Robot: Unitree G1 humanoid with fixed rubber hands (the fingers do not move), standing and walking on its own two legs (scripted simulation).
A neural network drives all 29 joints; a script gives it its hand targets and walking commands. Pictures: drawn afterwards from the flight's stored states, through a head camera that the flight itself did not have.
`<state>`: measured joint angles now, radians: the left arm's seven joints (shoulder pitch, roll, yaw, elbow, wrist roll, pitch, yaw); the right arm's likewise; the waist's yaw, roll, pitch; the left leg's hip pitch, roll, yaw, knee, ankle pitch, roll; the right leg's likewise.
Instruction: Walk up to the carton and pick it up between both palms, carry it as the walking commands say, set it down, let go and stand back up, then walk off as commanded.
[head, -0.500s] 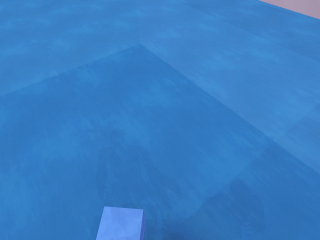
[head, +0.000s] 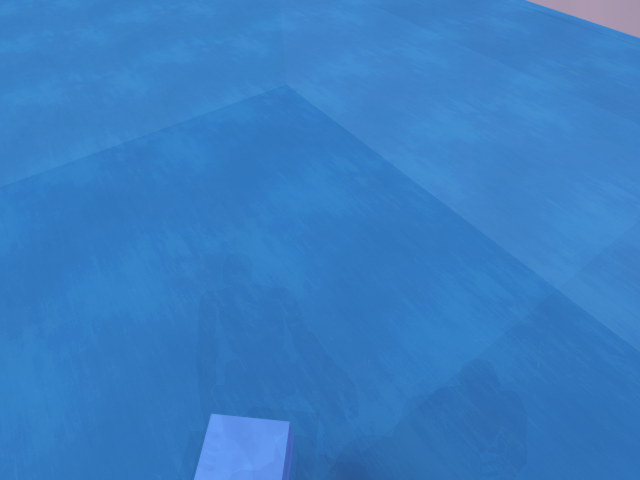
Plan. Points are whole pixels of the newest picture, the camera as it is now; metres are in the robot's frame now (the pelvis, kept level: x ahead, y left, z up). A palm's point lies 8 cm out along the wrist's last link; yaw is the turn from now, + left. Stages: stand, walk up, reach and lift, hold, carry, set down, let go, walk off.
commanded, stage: stand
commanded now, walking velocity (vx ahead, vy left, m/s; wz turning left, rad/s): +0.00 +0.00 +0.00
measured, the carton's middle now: out of the picture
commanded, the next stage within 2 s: none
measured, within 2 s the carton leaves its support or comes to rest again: neither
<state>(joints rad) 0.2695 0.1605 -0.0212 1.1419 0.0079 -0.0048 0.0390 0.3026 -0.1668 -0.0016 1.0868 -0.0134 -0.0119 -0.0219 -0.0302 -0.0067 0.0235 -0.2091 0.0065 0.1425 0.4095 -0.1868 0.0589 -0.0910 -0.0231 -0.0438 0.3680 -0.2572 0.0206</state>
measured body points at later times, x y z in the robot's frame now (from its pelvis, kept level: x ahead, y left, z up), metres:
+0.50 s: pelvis +0.01 +0.01 +0.00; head +0.02 +0.02 +0.45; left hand -0.02 +0.22 -0.17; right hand -0.02 -0.21 -0.16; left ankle +0.03 +0.08 -0.74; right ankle -0.04 -0.13 -0.74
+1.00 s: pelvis +0.01 +0.02 +0.00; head +0.02 +0.03 +0.45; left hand -0.02 +0.24 -0.17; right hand +0.00 -0.21 -0.16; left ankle +0.03 +0.08 -0.74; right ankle -0.04 -0.13 -0.74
